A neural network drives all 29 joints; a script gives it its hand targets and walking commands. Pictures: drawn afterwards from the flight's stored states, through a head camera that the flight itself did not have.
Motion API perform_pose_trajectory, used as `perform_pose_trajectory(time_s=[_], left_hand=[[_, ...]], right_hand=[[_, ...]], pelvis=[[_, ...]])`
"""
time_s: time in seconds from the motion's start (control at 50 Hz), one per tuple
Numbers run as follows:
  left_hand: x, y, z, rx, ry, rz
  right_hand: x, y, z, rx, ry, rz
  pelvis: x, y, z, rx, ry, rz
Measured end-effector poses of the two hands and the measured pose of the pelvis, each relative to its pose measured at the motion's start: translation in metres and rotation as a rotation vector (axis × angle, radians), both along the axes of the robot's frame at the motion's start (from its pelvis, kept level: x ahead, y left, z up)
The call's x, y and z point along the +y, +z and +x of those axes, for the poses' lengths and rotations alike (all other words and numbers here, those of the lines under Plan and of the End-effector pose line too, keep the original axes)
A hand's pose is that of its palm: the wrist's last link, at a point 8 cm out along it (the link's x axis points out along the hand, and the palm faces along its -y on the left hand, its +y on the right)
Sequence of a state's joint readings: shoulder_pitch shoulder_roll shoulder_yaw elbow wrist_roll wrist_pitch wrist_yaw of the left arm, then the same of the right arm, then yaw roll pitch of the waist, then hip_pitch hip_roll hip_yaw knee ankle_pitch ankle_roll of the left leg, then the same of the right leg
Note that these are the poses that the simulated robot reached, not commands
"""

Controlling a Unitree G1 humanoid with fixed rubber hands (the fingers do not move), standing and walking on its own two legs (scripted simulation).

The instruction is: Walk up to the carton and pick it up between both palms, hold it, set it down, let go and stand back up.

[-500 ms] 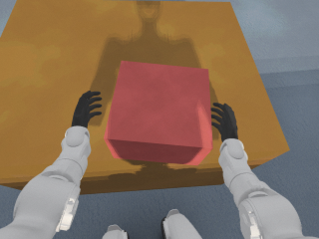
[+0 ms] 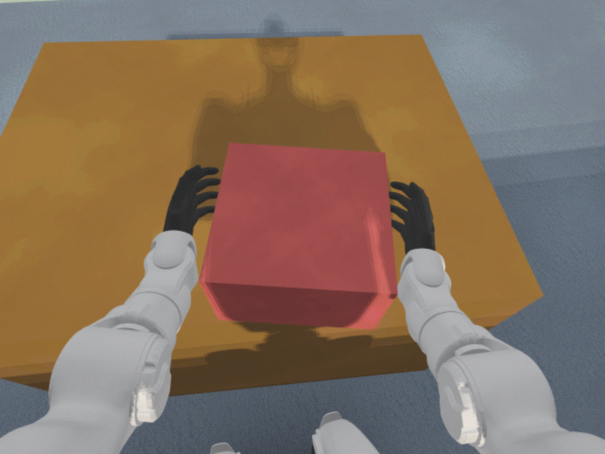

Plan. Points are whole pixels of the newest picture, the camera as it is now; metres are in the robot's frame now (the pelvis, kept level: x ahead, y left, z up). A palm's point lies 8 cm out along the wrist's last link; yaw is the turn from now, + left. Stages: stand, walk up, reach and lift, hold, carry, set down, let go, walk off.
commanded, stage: reach and lift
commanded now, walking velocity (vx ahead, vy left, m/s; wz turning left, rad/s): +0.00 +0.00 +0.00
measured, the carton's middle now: (301, 236) +0.43 -0.08 -0.02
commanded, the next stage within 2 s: none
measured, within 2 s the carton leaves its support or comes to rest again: leaves its support in 1.74 s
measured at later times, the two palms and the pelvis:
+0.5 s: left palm (183, 233) +0.44 +0.09 +0.01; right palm (416, 248) +0.37 -0.23 +0.00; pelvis +0.00 +0.00 +0.01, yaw +0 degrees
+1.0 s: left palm (181, 240) +0.43 +0.09 +0.01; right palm (417, 256) +0.35 -0.22 +0.00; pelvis +0.02 +0.00 +0.03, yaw +1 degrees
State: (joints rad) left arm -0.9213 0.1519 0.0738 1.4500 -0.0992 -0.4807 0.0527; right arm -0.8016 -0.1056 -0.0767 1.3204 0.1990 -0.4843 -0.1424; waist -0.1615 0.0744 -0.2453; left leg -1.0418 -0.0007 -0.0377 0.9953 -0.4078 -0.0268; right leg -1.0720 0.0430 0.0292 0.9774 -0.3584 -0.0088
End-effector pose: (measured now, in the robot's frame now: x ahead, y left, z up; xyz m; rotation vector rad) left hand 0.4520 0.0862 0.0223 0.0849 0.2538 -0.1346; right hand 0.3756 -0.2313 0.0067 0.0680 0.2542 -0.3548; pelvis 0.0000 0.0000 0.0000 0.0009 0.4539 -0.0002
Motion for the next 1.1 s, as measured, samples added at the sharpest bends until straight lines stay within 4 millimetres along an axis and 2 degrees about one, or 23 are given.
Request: perform_pose_trajectory(time_s=[0.2, 0.66, 0.84, 1.1], left_hand=[[0.002, -0.011, -0.009, 0.000, 0.009, -0.007], [0.002, -0.010, -0.010, -0.010, -0.001, 0.015], [0.005, -0.011, -0.018, -0.009, -0.003, 0.014], [0.005, -0.011, -0.019, -0.007, 0.001, 0.000]], right_hand=[[0.003, -0.006, -0.008, 0.023, -0.032, -0.014], [0.004, -0.004, -0.011, 0.016, -0.024, -0.047], [0.007, -0.005, -0.020, -0.001, -0.022, -0.062], [0.007, -0.005, -0.021, 0.000, -0.019, -0.074]], pelvis=[[0.000, 0.003, 0.000, -0.004, 0.007, -0.018], [-0.001, 0.012, 0.001, 0.001, 0.015, -0.024], [0.001, 0.023, 0.010, -0.023, 0.024, -0.025], [-0.001, 0.030, 0.024, -0.035, 0.027, -0.031]])
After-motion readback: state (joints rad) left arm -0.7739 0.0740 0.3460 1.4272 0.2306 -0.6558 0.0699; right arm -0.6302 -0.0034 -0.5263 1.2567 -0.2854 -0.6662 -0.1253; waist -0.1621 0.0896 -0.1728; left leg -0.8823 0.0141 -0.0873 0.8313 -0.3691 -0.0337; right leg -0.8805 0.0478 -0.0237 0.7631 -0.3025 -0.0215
